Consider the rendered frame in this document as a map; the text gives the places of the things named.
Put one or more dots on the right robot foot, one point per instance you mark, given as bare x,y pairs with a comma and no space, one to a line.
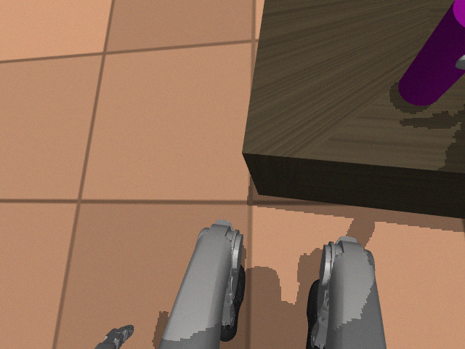
312,315

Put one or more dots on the left robot foot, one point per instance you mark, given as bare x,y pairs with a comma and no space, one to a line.
229,331

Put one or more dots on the bottle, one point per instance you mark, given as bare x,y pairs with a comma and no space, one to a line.
434,71

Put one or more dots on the left robot hand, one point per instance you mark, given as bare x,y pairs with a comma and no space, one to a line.
116,337

